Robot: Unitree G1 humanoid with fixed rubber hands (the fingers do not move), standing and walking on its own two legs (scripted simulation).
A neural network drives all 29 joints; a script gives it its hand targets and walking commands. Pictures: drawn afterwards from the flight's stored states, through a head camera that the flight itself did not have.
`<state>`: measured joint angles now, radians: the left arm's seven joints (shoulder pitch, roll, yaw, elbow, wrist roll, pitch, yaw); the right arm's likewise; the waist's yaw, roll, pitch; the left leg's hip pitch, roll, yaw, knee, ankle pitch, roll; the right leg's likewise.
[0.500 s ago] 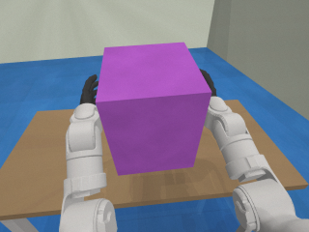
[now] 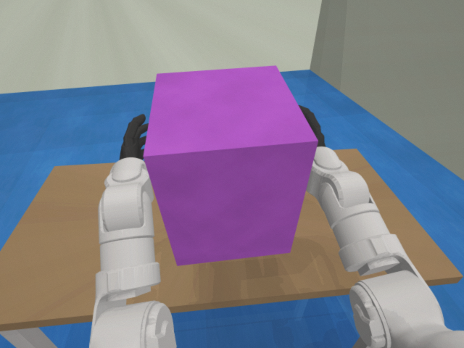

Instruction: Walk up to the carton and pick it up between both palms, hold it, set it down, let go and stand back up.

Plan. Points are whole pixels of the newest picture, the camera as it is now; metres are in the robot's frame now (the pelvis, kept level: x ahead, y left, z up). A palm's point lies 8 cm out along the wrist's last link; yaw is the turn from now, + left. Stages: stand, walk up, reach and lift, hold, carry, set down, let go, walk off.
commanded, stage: hold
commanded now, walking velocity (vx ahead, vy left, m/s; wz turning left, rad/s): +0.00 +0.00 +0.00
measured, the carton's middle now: (226, 166) +0.36 +0.00 +0.19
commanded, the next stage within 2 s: none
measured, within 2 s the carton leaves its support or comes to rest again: neither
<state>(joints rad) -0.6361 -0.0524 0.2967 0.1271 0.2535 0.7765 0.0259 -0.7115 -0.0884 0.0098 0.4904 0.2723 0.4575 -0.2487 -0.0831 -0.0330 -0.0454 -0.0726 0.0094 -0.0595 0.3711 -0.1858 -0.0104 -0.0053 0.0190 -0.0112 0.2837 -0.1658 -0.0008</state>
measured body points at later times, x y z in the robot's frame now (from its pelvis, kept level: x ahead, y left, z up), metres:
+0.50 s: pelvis +0.00 +0.00 +0.00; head -0.07 +0.02 +0.44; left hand +0.37 +0.15 +0.22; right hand +0.38 -0.15 +0.22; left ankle +0.02 +0.12 -0.75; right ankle +0.00 -0.12 -0.75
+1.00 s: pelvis +0.00 +0.00 +0.00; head -0.06 +0.02 +0.44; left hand +0.37 +0.15 +0.21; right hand +0.38 -0.15 +0.22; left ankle +0.02 +0.12 -0.75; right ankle +0.00 -0.12 -0.75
